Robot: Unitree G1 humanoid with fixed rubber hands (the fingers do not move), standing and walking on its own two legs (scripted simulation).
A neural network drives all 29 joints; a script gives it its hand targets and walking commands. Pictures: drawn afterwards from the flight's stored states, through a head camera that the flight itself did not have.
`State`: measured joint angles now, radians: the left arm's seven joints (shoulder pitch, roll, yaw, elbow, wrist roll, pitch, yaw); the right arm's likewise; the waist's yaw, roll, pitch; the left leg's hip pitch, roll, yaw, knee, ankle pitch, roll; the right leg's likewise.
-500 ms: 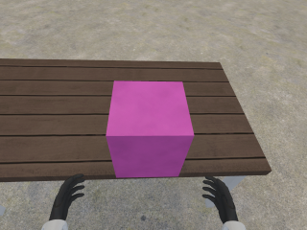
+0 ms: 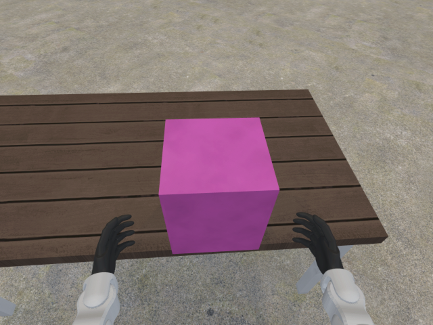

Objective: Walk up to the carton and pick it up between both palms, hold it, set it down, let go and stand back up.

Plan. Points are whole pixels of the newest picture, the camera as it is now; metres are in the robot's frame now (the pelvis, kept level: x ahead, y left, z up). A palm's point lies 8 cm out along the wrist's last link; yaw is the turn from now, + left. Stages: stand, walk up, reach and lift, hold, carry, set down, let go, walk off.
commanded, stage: reach and lift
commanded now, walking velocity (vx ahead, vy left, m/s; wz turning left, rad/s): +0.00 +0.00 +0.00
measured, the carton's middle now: (214, 187) +0.43 +0.02 -0.03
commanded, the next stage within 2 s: none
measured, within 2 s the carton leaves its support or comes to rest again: neither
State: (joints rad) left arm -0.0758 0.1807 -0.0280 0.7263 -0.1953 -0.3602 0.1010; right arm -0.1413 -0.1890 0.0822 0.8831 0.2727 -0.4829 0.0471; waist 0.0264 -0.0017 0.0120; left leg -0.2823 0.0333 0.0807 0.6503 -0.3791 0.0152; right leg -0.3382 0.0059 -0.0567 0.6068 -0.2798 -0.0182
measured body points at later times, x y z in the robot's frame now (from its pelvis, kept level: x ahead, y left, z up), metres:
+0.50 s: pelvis -0.01 -0.01 +0.01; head +0.02 -0.01 +0.46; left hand +0.33 +0.23 +0.03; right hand +0.36 -0.18 +0.03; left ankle -0.02 +0.10 -0.73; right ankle +0.02 -0.11 -0.73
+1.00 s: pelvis -0.01 -0.03 +0.01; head +0.05 -0.03 +0.46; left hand +0.42 +0.20 +0.08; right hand +0.44 -0.20 +0.09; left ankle -0.02 +0.10 -0.73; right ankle +0.02 -0.11 -0.73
